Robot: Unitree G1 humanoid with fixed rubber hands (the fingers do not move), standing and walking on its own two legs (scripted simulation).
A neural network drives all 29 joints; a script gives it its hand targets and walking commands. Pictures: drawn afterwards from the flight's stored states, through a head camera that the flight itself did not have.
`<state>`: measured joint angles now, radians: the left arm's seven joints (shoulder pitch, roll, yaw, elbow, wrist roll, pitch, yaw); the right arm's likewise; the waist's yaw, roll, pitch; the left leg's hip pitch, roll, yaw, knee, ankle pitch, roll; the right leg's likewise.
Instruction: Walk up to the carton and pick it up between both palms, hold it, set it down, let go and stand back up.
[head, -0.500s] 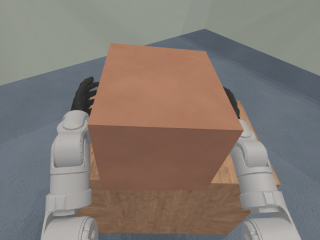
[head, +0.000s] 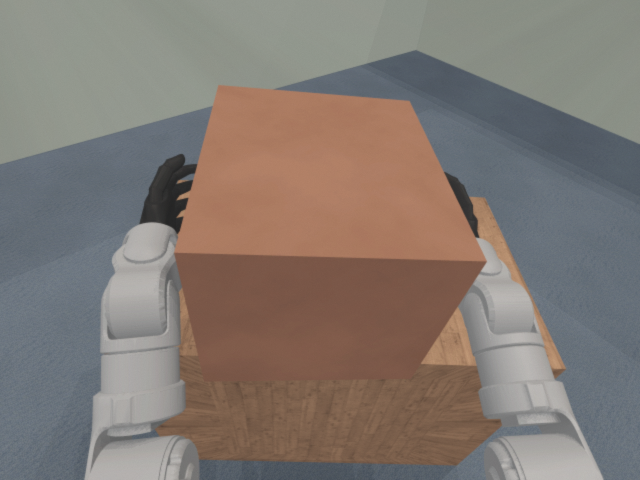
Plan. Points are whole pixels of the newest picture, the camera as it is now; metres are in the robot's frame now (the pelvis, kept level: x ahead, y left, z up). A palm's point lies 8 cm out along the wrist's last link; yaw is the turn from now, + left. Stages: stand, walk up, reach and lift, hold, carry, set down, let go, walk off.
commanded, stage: hold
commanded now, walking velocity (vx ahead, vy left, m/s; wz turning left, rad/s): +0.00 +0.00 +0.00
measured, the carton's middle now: (314, 231) +0.38 +0.01 +0.14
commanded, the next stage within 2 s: set down in 1.86 s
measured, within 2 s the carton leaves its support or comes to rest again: neither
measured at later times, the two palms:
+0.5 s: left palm (164, 225) +0.35 +0.18 +0.17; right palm (458, 239) +0.35 -0.17 +0.16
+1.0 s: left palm (165, 222) +0.35 +0.17 +0.18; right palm (466, 238) +0.34 -0.17 +0.17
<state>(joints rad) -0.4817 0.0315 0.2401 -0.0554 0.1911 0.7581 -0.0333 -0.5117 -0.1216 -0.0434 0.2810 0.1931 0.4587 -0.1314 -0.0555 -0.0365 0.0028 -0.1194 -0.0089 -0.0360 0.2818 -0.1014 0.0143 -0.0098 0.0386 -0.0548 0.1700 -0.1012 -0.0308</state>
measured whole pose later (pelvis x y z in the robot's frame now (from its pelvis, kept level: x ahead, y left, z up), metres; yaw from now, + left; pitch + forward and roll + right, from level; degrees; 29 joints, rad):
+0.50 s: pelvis +0.00 +0.00 +0.00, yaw +0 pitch -3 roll -1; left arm -0.49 0.04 0.24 -0.03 0.17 0.74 -0.03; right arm -0.50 -0.11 -0.05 0.29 0.18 0.44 -0.13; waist -0.05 -0.04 0.00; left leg -0.13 -0.01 -0.04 0.28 -0.10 0.01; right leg -0.02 0.04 -0.06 0.18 -0.10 -0.04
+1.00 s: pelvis +0.00 +0.00 +0.00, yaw +0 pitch -3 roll -1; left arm -0.46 0.06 0.20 -0.05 0.16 0.76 -0.01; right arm -0.48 -0.13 -0.04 0.25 0.21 0.47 -0.15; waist -0.08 -0.03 -0.04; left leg -0.14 -0.01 -0.04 0.30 -0.11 0.01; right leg -0.02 0.04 -0.06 0.16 -0.09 -0.03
